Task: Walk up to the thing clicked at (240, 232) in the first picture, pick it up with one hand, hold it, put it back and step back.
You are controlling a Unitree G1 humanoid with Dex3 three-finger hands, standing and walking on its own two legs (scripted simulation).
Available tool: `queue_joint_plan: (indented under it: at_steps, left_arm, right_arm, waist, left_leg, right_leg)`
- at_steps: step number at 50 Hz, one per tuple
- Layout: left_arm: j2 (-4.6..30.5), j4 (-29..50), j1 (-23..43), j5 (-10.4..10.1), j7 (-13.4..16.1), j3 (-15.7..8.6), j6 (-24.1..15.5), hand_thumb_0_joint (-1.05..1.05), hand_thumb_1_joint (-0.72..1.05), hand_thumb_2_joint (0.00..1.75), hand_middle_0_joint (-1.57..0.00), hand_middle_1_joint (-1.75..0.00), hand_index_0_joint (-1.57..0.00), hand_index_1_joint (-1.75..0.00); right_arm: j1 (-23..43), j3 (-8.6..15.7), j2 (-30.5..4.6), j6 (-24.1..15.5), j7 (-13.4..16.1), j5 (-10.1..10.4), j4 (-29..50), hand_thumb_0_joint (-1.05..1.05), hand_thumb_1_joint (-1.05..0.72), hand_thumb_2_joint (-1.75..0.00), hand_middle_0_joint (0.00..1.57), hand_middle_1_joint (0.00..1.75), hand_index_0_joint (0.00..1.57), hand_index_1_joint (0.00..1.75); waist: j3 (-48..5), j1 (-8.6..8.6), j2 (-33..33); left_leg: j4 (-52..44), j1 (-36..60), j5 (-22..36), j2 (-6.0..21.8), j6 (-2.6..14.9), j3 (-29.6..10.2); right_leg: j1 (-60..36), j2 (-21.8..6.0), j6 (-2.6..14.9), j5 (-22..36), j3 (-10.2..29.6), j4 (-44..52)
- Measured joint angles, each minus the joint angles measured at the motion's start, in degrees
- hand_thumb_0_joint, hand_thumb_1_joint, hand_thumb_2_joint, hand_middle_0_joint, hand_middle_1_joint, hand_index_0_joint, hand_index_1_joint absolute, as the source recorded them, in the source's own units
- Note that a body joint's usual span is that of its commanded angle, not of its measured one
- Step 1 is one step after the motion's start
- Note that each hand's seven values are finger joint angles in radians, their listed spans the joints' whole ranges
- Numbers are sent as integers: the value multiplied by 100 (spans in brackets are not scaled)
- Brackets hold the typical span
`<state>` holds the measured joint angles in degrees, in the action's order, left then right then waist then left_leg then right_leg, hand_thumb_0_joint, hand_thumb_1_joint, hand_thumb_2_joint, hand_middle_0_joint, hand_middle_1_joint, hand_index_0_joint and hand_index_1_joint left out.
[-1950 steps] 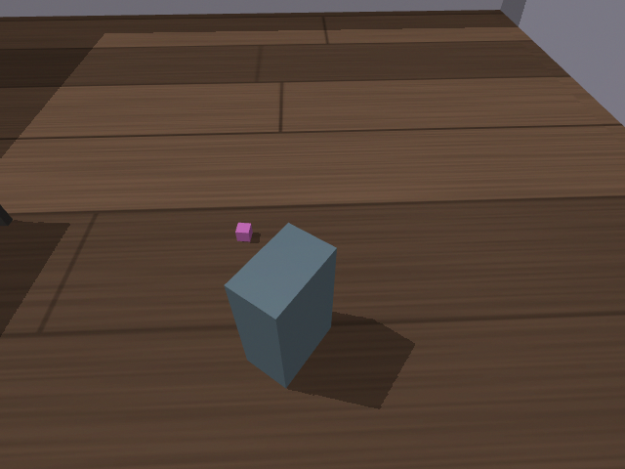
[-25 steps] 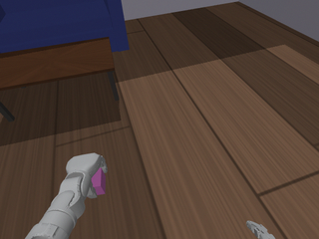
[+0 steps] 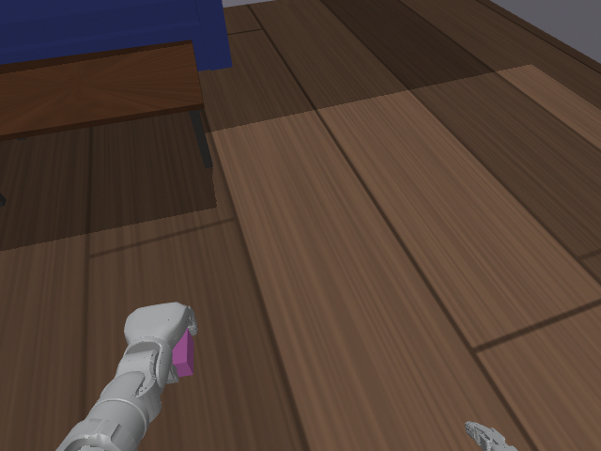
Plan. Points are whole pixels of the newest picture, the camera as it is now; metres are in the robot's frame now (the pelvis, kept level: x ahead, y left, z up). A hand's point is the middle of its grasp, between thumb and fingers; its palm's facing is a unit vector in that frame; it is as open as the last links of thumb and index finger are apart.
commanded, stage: crouch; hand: left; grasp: from above
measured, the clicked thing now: (172, 353) +0.30 +0.23 -0.12
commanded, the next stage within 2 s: lower in 1.58 s
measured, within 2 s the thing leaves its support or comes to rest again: neither
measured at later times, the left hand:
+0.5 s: hand (196, 364) +0.35 +0.24 -0.33, palm faces -0.41 -0.06 -0.91, open 8.6 cm
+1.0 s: hand (208, 379) +0.37 +0.26 -0.50, palm faces -0.42 -0.08 -0.90, open 8.8 cm
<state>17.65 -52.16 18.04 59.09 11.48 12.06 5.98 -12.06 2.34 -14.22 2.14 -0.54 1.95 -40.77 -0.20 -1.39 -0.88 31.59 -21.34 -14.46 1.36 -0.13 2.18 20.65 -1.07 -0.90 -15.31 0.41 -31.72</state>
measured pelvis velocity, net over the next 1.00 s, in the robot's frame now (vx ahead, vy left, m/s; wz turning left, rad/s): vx -0.07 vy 0.00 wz -0.05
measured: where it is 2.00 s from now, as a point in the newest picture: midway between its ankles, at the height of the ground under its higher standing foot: outside the picture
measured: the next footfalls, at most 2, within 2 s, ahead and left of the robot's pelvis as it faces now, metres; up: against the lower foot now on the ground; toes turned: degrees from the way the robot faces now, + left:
none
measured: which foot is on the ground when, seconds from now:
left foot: down 0.00-1.00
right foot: down 0.00-1.00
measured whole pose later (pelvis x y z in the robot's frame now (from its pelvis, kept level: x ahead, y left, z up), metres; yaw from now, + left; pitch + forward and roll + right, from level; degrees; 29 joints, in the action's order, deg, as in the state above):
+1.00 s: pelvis -0.07 +0.00 -0.33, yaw -3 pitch +38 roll -5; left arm 32.0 -75.9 46.0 66.2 25.6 -5.4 -3.3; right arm -7.7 1.0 -14.0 -5.8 -4.4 -7.0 -45.0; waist -8.9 -10.1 -0.6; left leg 118.5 -118.0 -38.5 2.4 -0.3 -4.7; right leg 114.3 0.1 -0.7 -39.5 -3.1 -116.0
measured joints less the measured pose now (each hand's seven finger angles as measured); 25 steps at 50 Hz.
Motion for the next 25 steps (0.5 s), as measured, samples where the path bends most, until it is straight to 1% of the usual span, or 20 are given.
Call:
queue_joint_plan:
  at_steps: [4, 7, 11, 15, 17, 20, 25]
  left_arm:
    - [-29, -635, 307, 149, 389, -129, -118, -2, 15, 34, -87, -38, -90, -33]
    - [15, -990, 570, 312, 668, -281, -260, -2, 16, 34, -86, -39, -89, -33]
    - [112, -1378, 954, 463, 1046, -509, -403, -2, 16, 33, -85, -39, -89, -34]
    - [252, -1705, 1343, 476, 1343, -722, -430, -2, 17, 33, -85, -39, -89, -34]
    - [329, -1832, 1521, 432, 1436, -823, -403, -2, 17, 33, -85, -39, -89, -34]
    - [437, -1940, 1746, 339, 1482, -955, -350, -2, 17, 33, -85, -40, -89, -34]
    - [583, -2100, 2050, 253, 1427, -1131, -350, -2, 17, 33, -85, -40, -88, -34]
  right_arm:
    - [-71, 39, -31, -80, -24, -92, -115, 0, -88, -90, 20, 30, 20, 29]
    - [-164, 101, -72, -145, -33, -171, -152, 0, -88, -90, 20, 30, 20, 29]
    - [-279, 174, -137, -205, -11, -265, -182, 0, -88, -90, 20, 30, 20, 29]
    - [-321, 203, -172, -273, 28, -346, -253, 0, -88, -90, 20, 30, 20, 29]
    - [-308, 199, -163, -306, 39, -390, -292, 0, -88, -89, 20, 30, 20, 29]
    - [-243, 173, -115, -347, 45, -444, -348, 0, -88, -89, 20, 30, 20, 29]
    - [-98, 82, 23, -422, 12, -540, -382, 0, -88, -89, 20, 30, 20, 29]
  waist:
    - [-161, -90, 71]
    - [-347, -180, 106]
    - [-601, -311, 94]
    - [-872, -455, 29]
    - [-983, -525, -16]
    - [-1087, -613, -82]
    - [-1152, -693, -158]
  left_leg:
    - [705, -839, -248, 33, -8, -47]
    - [1502, -1725, -539, 57, -20, -87]
    - [2645, -2997, -943, 93, -11, -140]
    - [3759, -4277, -1297, 124, 11, -194]
    - [4270, -4875, -1464, 135, 21, -219]
    - [4947, -5667, -1652, 141, 35, -253]
    - [5864, -6754, -1861, 131, 58, -297]
  right_leg:
    - [806, 22, 11, -235, -29, -660]
    - [1672, 34, -5, -524, -46, -1436]
    - [2916, 57, -17, -916, -64, -2540]
    - [4169, 81, -28, -1269, -80, -3618]
    - [4754, 90, -29, -1417, -87, -4109]
    - [5530, 95, -28, -1603, -96, -4772]
    - [6597, 86, -32, -1828, -105, -5689]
